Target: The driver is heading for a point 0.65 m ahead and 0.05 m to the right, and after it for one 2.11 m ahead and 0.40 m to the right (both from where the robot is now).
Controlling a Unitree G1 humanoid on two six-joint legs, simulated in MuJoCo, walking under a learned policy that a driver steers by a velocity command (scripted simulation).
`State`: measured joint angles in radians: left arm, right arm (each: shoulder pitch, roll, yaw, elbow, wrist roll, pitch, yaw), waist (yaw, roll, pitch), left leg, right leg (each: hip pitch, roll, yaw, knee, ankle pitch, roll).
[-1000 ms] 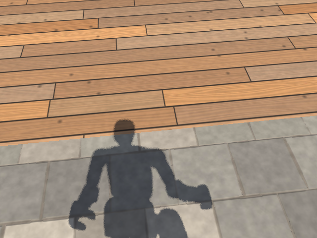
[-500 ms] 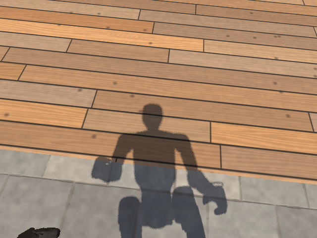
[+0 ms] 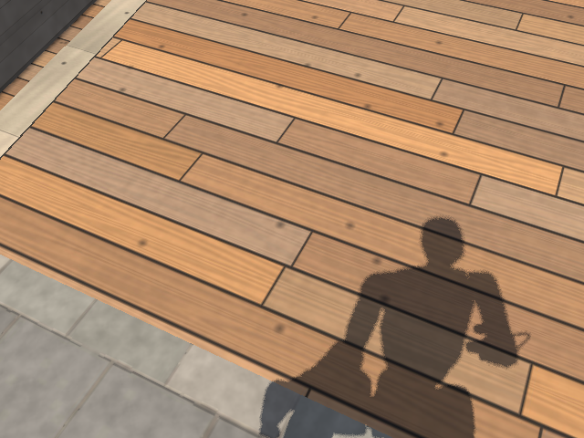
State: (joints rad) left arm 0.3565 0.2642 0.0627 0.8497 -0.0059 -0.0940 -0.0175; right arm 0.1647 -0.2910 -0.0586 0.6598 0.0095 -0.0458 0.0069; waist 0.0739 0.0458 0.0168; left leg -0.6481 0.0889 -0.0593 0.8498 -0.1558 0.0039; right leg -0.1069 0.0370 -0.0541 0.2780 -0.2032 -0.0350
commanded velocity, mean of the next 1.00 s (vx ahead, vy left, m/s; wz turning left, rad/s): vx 0.45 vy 0.00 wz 0.05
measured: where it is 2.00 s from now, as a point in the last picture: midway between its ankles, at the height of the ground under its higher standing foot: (320, 392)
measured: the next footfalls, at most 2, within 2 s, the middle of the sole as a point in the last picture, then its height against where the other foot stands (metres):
left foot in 0.20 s outside the picture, level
right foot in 0.72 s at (371, 402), level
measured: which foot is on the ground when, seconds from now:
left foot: up 0.00-0.18, down 0.20-0.72, up 0.74-1.00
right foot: down 0.00-0.20, up 0.22-0.70, down 0.72-1.00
